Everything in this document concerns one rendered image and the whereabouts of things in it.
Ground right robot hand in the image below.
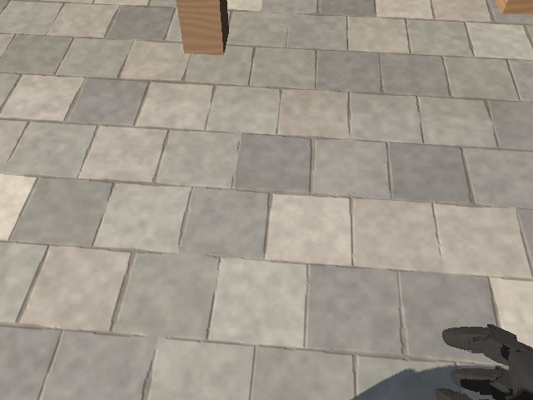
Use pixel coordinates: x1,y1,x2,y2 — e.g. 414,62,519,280
435,324,533,400

